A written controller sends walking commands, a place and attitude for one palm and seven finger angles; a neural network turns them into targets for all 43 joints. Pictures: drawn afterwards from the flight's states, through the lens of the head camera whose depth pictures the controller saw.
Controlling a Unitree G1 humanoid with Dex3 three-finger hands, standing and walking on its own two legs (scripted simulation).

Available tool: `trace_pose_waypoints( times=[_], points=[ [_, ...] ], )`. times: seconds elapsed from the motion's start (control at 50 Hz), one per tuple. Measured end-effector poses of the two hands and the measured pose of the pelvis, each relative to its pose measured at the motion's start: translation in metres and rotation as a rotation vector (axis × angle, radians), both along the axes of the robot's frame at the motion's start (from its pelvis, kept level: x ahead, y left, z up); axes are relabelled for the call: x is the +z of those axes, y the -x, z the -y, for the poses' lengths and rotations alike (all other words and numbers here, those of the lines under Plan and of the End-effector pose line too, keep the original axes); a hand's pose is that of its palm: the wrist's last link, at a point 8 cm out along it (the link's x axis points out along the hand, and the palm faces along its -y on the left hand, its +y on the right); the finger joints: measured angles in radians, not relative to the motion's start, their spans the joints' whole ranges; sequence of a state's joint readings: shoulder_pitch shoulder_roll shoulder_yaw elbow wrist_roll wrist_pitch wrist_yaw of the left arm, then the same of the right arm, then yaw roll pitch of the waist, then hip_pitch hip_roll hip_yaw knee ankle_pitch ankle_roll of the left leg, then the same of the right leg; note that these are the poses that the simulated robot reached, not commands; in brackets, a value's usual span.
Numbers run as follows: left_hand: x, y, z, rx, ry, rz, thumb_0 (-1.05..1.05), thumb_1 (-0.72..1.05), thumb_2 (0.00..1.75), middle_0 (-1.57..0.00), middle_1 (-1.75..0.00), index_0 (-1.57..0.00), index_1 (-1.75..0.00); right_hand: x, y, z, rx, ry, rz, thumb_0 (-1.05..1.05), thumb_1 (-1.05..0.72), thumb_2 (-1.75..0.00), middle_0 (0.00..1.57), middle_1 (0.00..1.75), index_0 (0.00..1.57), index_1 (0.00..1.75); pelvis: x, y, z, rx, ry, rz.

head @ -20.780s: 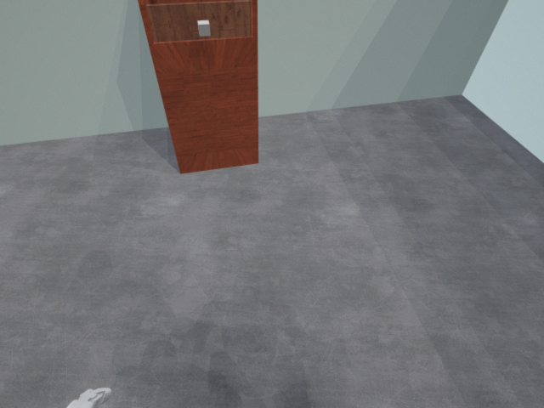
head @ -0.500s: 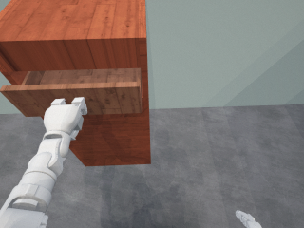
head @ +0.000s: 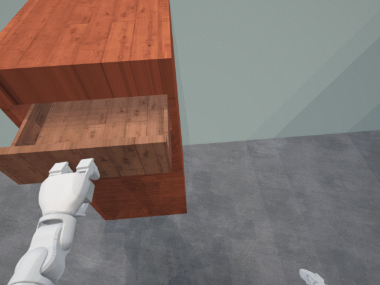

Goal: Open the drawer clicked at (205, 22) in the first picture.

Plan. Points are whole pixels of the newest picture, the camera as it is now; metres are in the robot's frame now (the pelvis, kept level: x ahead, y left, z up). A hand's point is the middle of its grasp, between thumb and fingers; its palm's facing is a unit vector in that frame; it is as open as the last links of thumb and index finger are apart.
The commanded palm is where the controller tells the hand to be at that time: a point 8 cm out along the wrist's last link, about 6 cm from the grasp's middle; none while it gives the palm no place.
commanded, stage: pull the drawer open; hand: left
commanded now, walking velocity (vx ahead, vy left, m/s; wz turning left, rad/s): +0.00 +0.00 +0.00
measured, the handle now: (82, 181) +0.33 +0.26 +0.02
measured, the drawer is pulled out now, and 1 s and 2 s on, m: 0.15 0.30 0.29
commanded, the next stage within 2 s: open the thumb to release the handle in 0.92 s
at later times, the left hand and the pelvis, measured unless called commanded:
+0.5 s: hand (66, 254) +0.18 +0.25 +0.00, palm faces -0.03 -0.07 -1.00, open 8.0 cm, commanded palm +0.15 +0.25 +0.06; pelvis +0.00 -0.01 +0.00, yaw +1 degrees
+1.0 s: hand (60, 281) +0.14 +0.25 +0.00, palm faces -0.04 -0.07 -1.00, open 8.1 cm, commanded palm +0.12 +0.25 +0.06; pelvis +0.00 -0.01 -0.02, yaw -1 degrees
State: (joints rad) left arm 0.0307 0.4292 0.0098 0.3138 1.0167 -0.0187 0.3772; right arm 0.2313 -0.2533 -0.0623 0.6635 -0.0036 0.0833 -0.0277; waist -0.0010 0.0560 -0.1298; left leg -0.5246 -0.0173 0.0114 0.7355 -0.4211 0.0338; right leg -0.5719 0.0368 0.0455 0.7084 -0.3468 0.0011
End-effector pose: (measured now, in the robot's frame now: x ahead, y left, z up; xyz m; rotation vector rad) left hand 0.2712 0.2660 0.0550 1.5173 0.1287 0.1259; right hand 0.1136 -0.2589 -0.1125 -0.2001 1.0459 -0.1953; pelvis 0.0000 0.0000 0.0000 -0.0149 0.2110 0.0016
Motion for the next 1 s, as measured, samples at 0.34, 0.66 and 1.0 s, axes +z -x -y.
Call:
trace_pose_waypoints(
  times=[0.34,0.66,1.0],
  points=[
    [0.0,0.08,0.011,0.026,-0.001,-0.019,0.04,0.33,0.68,-0.42,-1.35,-0.39,-1.36,0.032,-0.102,-0.044,0.208,-0.054,0.277,0.01,-0.91,-0.9,0.2,0.3,0.2,0.3,0.0,0.003,0.005,0.025,-0.008,0.069],
    [0.001,0.136,0.018,0.036,0.027,-0.043,0.08,0.35,0.63,-0.41,-1.35,-0.37,-1.37,0.025,-0.087,-0.038,0.223,-0.049,0.23,0.01,-0.91,-0.9,0.2,0.3,0.21,0.3,-0.003,0.003,0.009,-0.003,-0.01,0.078],
    [0.001,0.15,0.02,0.037,0.019,-0.041,0.08,0.35,0.65,-0.41,-1.35,-0.36,-1.35,0.018,-0.073,-0.021,0.185,-0.043,0.237,0.01,-0.91,-0.9,0.2,0.3,0.2,0.3,-0.015,0.003,0.009,-0.028,-0.014,0.041]
  ],
)
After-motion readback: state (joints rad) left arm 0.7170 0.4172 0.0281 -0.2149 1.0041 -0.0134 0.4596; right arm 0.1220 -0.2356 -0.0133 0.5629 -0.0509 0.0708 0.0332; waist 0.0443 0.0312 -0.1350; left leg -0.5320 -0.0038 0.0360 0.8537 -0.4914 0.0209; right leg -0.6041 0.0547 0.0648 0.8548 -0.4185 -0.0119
